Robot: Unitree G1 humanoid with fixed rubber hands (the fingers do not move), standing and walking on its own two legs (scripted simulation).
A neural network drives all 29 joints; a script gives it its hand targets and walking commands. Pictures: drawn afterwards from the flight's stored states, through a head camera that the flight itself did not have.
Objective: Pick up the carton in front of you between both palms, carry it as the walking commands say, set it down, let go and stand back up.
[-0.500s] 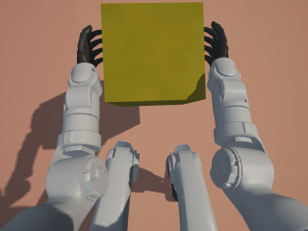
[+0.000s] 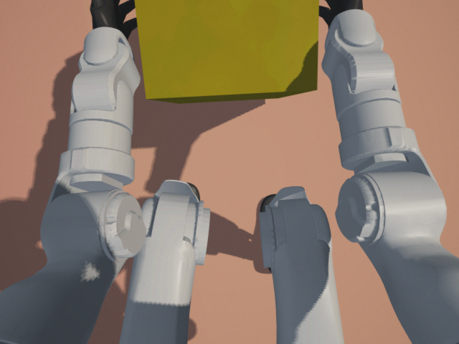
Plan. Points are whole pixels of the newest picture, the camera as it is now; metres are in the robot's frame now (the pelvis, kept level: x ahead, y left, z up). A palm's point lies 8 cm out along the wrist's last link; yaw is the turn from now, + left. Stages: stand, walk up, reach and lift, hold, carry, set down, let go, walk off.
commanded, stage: set down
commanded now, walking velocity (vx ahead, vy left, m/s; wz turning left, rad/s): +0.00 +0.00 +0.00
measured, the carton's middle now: (226, 33) +0.54 +0.03 -0.24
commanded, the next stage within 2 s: none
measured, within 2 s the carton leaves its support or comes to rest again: rests again in 0.42 s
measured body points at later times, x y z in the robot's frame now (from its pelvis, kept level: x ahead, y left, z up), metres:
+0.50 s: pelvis +0.00 +0.00 -0.02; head +0.36 +0.00 +0.24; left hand +0.52 +0.18 -0.20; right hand +0.55 -0.12 -0.20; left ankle +0.11 +0.13 -0.36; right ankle +0.09 -0.11 -0.36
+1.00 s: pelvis -0.01 +0.00 -0.03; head +0.36 -0.01 +0.23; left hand +0.53 +0.19 -0.20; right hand +0.56 -0.13 -0.20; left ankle +0.11 +0.13 -0.36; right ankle +0.09 -0.11 -0.36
